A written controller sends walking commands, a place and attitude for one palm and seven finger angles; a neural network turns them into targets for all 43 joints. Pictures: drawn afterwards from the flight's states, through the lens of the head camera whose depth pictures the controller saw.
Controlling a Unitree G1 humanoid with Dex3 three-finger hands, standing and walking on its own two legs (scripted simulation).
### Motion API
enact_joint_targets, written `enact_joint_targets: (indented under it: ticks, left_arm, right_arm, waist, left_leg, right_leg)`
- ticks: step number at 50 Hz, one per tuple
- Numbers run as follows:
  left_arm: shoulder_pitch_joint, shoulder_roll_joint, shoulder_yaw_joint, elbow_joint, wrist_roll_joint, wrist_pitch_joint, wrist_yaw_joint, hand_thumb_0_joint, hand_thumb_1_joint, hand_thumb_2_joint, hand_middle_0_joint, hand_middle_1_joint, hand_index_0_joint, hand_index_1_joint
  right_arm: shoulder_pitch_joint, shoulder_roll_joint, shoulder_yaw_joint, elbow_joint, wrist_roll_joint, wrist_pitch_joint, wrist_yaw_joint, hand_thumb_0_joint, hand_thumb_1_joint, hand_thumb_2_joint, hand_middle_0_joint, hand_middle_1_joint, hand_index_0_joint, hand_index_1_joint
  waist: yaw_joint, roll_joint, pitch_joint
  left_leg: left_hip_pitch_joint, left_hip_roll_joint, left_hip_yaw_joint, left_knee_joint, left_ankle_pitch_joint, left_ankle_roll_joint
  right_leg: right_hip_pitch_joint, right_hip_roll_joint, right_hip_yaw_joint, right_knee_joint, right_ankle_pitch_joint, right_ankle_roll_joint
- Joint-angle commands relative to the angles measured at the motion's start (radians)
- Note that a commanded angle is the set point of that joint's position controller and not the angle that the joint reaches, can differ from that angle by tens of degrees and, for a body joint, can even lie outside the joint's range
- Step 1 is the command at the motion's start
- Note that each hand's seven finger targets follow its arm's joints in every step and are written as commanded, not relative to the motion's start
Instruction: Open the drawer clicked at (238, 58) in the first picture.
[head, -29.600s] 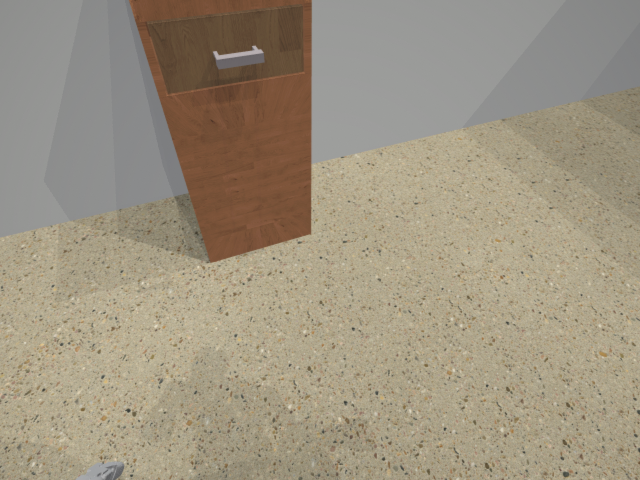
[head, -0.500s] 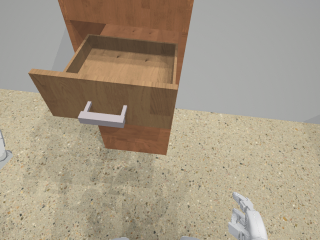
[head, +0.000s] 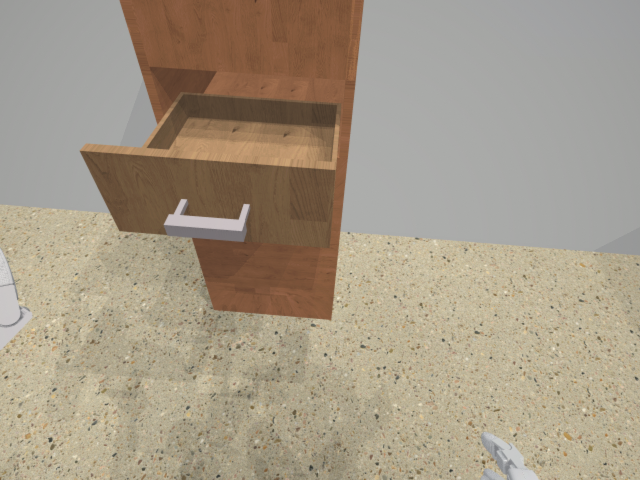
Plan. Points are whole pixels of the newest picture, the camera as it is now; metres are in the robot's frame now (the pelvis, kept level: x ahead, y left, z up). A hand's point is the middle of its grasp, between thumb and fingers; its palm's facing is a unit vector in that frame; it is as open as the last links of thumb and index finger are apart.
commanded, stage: stop stepping back and stand still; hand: left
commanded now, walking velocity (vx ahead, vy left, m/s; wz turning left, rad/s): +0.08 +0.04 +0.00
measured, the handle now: (210, 217) +0.49 +0.19 +0.04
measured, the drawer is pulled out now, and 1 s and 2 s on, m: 0.29 0.29 0.29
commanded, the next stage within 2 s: let the arm hang, fingers relaxed in 0.08 s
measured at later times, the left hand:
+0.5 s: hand out of the picture +0.04 +0.18 -0.18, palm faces +0.10 -0.98 -0.19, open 6.8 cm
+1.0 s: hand out of the picture -0.02 +0.19 -0.17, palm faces +0.03 -0.98 -0.19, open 7.4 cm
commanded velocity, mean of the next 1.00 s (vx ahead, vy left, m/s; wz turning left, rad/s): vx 0.00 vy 0.00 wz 0.00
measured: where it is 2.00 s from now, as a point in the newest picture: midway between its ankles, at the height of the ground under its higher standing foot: outside the picture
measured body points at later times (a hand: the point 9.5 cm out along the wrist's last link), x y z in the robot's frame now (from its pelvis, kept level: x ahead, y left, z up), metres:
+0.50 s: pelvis -0.01 +0.00 -0.01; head +0.02 +0.01 +0.44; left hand +0.03 +0.23 -0.16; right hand +0.05 -0.23 -0.15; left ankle +0.01 +0.12 -0.73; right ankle +0.02 -0.08 -0.73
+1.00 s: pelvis -0.01 +0.02 +0.01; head -0.01 +0.01 +0.46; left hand -0.02 +0.24 -0.15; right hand -0.04 -0.17 -0.16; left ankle +0.01 +0.12 -0.73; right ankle +0.02 -0.08 -0.73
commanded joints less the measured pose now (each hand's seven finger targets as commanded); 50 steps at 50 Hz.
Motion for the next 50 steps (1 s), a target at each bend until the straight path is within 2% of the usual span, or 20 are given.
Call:
enact_joint_targets:
  ticks: [1,3,4,6,8,9,10,11,12,13,15,17,18,20,22,24,27,33,37,50]
  left_arm:
    - [-0.069,0.151,0.112,-0.103,-0.015,-0.056,0.002,0.000,0.900,0.900,-0.200,-0.300,-0.200,-0.300]
    - [-0.055,0.141,0.105,-0.057,-0.026,-0.042,0.001,0.000,0.900,0.900,-0.200,-0.300,-0.200,-0.300]
    - [-0.055,0.126,0.087,-0.060,-0.029,-0.039,0.001,0.000,0.900,0.900,-0.200,-0.300,-0.200,-0.300]
    - [-0.081,0.133,0.088,-0.096,-0.026,-0.051,0.004,0.000,0.900,0.900,-0.200,-0.300,-0.200,-0.300]
    - [-0.055,0.131,0.092,-0.103,-0.020,-0.053,0.007,0.000,0.900,0.900,-0.200,-0.300,-0.200,-0.300]
    - [-0.128,-0.137,-0.340,0.746,0.098,0.140,-0.122,0.000,0.900,0.900,-0.200,-0.300,-0.200,-0.300]
    - [-0.063,-0.191,-0.350,0.779,0.077,0.218,-0.147,0.000,0.900,0.900,-0.200,-0.300,-0.200,-0.300]
    - [-0.080,-0.216,-0.367,0.806,0.061,0.236,-0.158,0.000,0.900,0.900,-0.200,-0.300,-0.200,-0.300]
    - [-0.124,-0.217,-0.384,0.837,0.065,0.246,-0.162,0.000,0.900,0.900,-0.200,-0.300,-0.200,-0.300]
    - [-0.161,-0.206,-0.389,0.867,0.068,0.246,-0.165,0.000,0.900,0.900,-0.200,-0.300,-0.200,-0.300]
    - [-0.194,-0.160,-0.384,0.999,0.074,0.241,-0.167,0.000,0.900,0.900,-0.200,-0.300,-0.200,-0.300]
    - [-0.228,-0.098,-0.386,1.160,0.068,0.238,-0.163,0.000,0.900,0.900,-0.200,-0.300,-0.200,-0.300]
    - [-0.250,-0.098,-0.393,1.242,0.063,0.236,-0.160,0.000,0.900,0.900,-0.200,-0.300,-0.200,-0.300]
    - [-0.311,-0.096,-0.410,1.362,0.057,0.235,-0.153,0.000,0.900,0.900,-0.200,-0.300,-0.200,-0.300]
    - [-0.335,-0.143,-0.423,1.465,0.042,0.237,-0.151,0.000,0.900,0.900,-0.200,-0.300,-0.200,-0.300]
    - [-0.282,-0.195,-0.408,1.547,0.043,0.245,-0.149,0.000,0.900,0.900,-0.200,-0.300,-0.200,-0.300]
    - [-0.257,-0.199,-0.426,1.643,0.041,0.236,-0.154,0.000,0.900,0.900,-0.200,-0.300,-0.200,-0.300]
    - [-0.236,-0.205,-0.449,1.759,0.037,0.228,-0.151,0.000,0.900,0.900,-0.200,-0.300,-0.200,-0.300]
    - [-0.219,-0.212,-0.457,1.803,0.036,0.234,-0.147,0.000,0.900,0.900,-0.200,-0.300,-0.200,-0.300]
    - [-0.194,-0.241,-0.452,1.811,0.041,0.231,-0.137,0.000,0.900,0.900,-0.200,-0.300,-0.200,-0.300]
  right_arm:
    - [-0.141,-0.130,-0.034,-0.152,0.006,-0.031,-0.009,0.000,-0.900,-0.900,0.200,0.300,0.200,0.300]
    - [-0.108,-0.118,-0.047,-0.148,0.014,-0.011,-0.005,0.000,-0.900,-0.900,0.200,0.300,0.200,0.300]
    - [-0.121,-0.119,-0.050,-0.153,0.014,0.005,-0.001,0.000,-0.900,-0.900,0.200,0.300,0.200,0.300]
    - [-0.137,-0.108,-0.035,-0.159,0.010,0.016,0.006,0.000,-0.900,-0.900,0.200,0.300,0.200,0.300]
    - [-0.146,-0.093,-0.020,-0.165,0.006,0.020,-0.002,0.000,-0.900,-0.900,0.200,0.300,0.200,0.300]
    - [-0.108,-0.169,-0.058,0.113,-0.009,-0.022,0.085,0.000,-0.900,-0.900,0.200,0.300,0.200,0.300]
    - [-0.012,-0.096,-0.050,0.094,-0.012,0.014,0.074,0.000,-0.900,-0.900,0.200,0.300,0.200,0.300]
    - [-0.008,-0.116,-0.036,0.084,-0.017,0.050,0.062,0.000,-0.900,-0.900,0.200,0.300,0.200,0.300]
    - [-0.066,-0.149,-0.039,0.064,-0.031,0.069,0.052,0.000,-0.900,-0.900,0.200,0.300,0.200,0.300]
    - [-0.101,-0.158,-0.030,0.041,-0.043,0.080,0.042,0.000,-0.900,-0.900,0.200,0.300,0.200,0.300]
    - [-0.120,-0.125,-0.018,0.050,-0.044,0.083,0.033,0.000,-0.900,-0.900,0.200,0.300,0.200,0.300]
    - [-0.092,-0.095,-0.019,0.086,-0.031,0.117,0.022,0.000,-0.900,-0.900,0.200,0.300,0.200,0.300]
    - [-0.088,-0.090,-0.022,0.114,-0.031,0.130,0.017,0.000,-0.900,-0.900,0.200,0.300,0.200,0.300]
    - [-0.043,-0.075,-0.017,0.175,-0.027,0.140,0.016,0.000,-0.900,-0.900,0.200,0.300,0.200,0.300]
    - [-0.019,-0.057,-0.001,0.238,-0.027,0.133,0.013,0.000,-0.900,-0.900,0.200,0.300,0.200,0.300]
    - [-0.043,-0.049,-0.005,0.270,-0.035,0.131,0.006,0.000,-0.900,-0.900,0.200,0.300,0.200,0.300]
    - [-0.005,-0.044,-0.011,0.314,-0.025,0.131,-0.001,0.000,-0.900,-0.900,0.200,0.300,0.200,0.300]
    - [0.073,-0.036,-0.005,0.405,-0.015,0.125,-0.007,0.000,-0.900,-0.900,0.200,0.300,0.200,0.300]
    - [0.090,-0.024,0.000,0.440,-0.015,0.130,-0.007,0.000,-0.900,-0.900,0.200,0.300,0.200,0.300]
    - [0.126,0.023,-0.008,0.473,-0.018,0.130,-0.003,0.000,-0.900,-0.900,0.200,0.300,0.200,0.300]
  waist:
    - [0.004,0.032,-0.023]
    - [0.007,-0.140,-0.020]
    - [0.011,-0.152,0.001]
    - [0.009,-0.109,-0.010]
    - [0.012,-0.103,-0.026]
    - [-0.033,0.012,0.011]
    - [-0.027,0.069,-0.065]
    - [-0.001,0.104,-0.051]
    - [0.022,0.077,-0.021]
    - [0.041,-0.023,-0.006]
    - [0.061,-0.135,-0.042]
    - [0.046,-0.279,-0.037]
    - [0.041,-0.247,-0.022]
    - [0.014,-0.065,-0.026]
    - [0.012,0.112,-0.019]
    - [0.045,0.279,0.030]
    - [0.049,0.140,0.000]
    - [0.037,0.053,0.020]
    - [0.039,0.035,0.096]
    - [0.043,0.014,0.131]
  left_leg:
    - [-0.183,0.099,-0.092,-0.042,-0.083,0.037]
    - [-0.180,0.013,-0.030,0.155,-0.190,0.004]
    - [-0.209,0.010,-0.033,0.256,-0.169,-0.003]
    - [-0.223,0.034,-0.071,0.252,-0.161,-0.006]
    - [-0.097,0.031,-0.041,0.079,-0.097,0.002]
    - [-0.132,0.089,-0.070,0.156,-0.033,-0.004]
    - [0.014,0.083,-0.134,0.045,0.162,0.014]
    - [-0.044,0.174,-0.246,-0.022,0.219,0.076]
    - [-0.143,0.244,-0.319,-0.079,0.121,0.129]
    - [-0.234,0.231,-0.329,-0.073,0.108,0.141]
    - [-0.188,0.103,-0.177,0.038,0.246,0.063]
    - [-0.129,-0.012,-0.050,0.170,-0.002,-0.006]
    - [-0.113,-0.009,-0.056,0.187,-0.156,-0.012]
    - [-0.012,0.013,-0.065,0.104,-0.068,-0.014]
    - [0.065,0.068,-0.117,-0.059,0.150,0.003]
    - [-0.033,0.104,-0.179,-0.157,0.044,0.032]
    - [-0.004,0.094,-0.153,-0.162,0.044,0.025]
    - [0.070,0.103,-0.131,-0.180,0.131,0.018]
    - [0.046,0.102,-0.134,-0.217,0.052,0.019]
    - [0.018,0.086,-0.122,-0.230,-0.043,0.020]
  right_leg:
    - [0.198,-0.101,0.181,-0.266,0.131,-0.057]
    - [0.090,-0.249,0.442,-0.414,-0.181,-0.121]
    - [0.084,-0.296,0.488,-0.454,-0.189,-0.144]
    - [0.140,-0.306,0.396,-0.391,0.074,-0.175]
    - [0.098,-0.251,0.280,-0.350,0.158,-0.138]
    - [-0.025,-0.281,0.106,-0.121,0.429,-0.109]
    - [-0.101,-0.166,0.118,-0.024,0.349,-0.066]
    - [-0.134,-0.084,0.046,0.080,0.152,-0.023]
    - [-0.114,-0.043,0.049,0.151,-0.029,-0.010]
    - [-0.046,-0.034,0.081,0.131,-0.056,-0.007]
    - [0.065,-0.096,0.132,-0.034,0.316,-0.022]
    - [0.095,-0.236,0.255,-0.178,0.600,-0.101]
    - [0.089,-0.253,0.267,-0.203,0.616,-0.135]
    - [0.054,-0.228,0.243,-0.215,0.488,-0.143]
    - [0.024,-0.132,0.157,-0.205,0.236,-0.075]
    - [0.091,-0.076,0.113,-0.220,0.137,-0.051]
    - [0.155,-0.089,0.122,-0.278,0.200,-0.056]
    - [0.143,-0.101,0.108,-0.305,0.245,-0.056]
    - [0.103,-0.093,0.115,-0.324,0.164,-0.051]
    - [0.053,-0.084,0.125,-0.316,0.095,-0.043]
